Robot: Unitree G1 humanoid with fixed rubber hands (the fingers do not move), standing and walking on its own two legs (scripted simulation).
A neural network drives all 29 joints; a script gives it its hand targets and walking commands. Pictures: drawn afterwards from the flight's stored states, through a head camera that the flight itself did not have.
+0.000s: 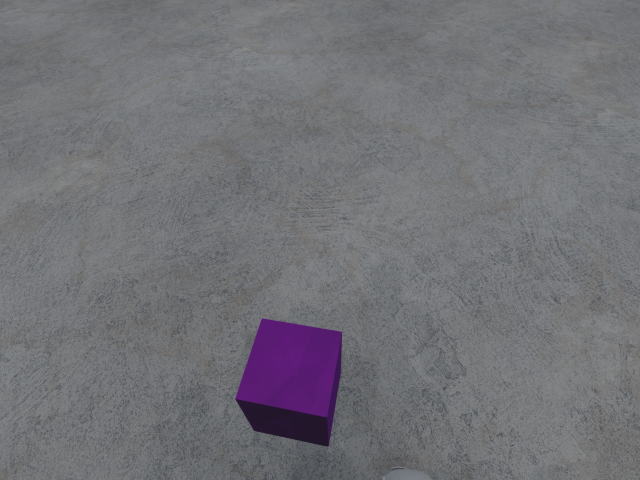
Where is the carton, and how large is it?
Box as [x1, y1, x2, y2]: [235, 318, 341, 446]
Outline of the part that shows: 262,318 235,398 254,430 328,446 340,373 341,332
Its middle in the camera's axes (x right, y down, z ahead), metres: -0.07 +0.41 +1.09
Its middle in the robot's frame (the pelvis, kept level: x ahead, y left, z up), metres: +0.47 +0.10 -0.63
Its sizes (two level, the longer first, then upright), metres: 0.225 0.220 0.287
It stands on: the floor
